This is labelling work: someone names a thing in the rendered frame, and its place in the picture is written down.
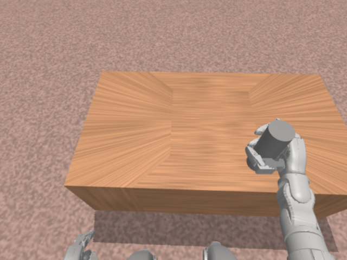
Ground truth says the can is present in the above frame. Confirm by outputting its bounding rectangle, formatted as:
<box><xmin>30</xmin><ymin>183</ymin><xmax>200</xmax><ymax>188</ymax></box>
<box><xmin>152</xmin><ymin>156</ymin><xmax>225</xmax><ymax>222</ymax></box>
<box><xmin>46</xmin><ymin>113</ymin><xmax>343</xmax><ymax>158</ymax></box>
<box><xmin>247</xmin><ymin>120</ymin><xmax>295</xmax><ymax>171</ymax></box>

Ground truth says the right robot arm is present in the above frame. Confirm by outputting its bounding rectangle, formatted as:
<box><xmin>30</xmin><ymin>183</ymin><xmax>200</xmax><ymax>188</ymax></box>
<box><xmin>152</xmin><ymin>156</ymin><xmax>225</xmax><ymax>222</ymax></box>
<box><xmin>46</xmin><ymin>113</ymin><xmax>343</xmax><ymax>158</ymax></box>
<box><xmin>276</xmin><ymin>173</ymin><xmax>336</xmax><ymax>260</ymax></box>

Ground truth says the left robot hand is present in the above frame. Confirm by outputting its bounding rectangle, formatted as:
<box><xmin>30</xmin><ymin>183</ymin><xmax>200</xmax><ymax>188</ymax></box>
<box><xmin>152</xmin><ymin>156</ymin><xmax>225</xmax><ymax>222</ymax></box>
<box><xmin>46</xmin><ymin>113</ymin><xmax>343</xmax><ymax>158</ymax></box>
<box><xmin>63</xmin><ymin>230</ymin><xmax>98</xmax><ymax>260</ymax></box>

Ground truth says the right robot hand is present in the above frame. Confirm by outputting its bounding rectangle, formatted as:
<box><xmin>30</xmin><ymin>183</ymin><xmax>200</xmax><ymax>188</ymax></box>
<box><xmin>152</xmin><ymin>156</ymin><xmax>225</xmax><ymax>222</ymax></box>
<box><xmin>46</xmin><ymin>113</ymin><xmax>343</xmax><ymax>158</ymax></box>
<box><xmin>245</xmin><ymin>118</ymin><xmax>306</xmax><ymax>177</ymax></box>

